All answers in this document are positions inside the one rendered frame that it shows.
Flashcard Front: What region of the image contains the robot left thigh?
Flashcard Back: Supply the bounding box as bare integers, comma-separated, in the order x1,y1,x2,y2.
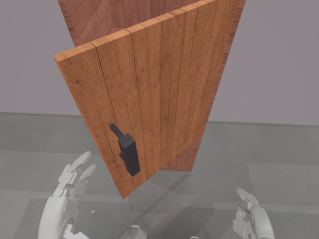
117,227,147,239

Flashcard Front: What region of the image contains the robot right hand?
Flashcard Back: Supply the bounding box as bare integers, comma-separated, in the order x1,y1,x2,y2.
233,188,275,239

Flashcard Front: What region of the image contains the cupboard door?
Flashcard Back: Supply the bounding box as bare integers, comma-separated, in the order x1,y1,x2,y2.
53,0,240,199

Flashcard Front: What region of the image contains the robot left hand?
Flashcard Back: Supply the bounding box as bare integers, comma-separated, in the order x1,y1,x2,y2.
37,151,97,239

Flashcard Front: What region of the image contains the handle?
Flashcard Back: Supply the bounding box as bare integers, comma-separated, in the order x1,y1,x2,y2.
110,123,140,177

